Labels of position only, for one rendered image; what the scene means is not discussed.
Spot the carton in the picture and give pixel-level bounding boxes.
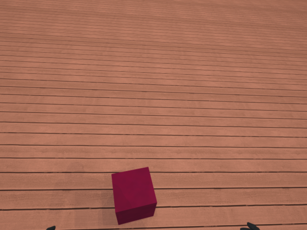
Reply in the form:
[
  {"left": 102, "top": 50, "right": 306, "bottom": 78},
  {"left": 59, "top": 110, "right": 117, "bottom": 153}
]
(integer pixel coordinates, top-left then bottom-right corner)
[{"left": 111, "top": 167, "right": 157, "bottom": 225}]

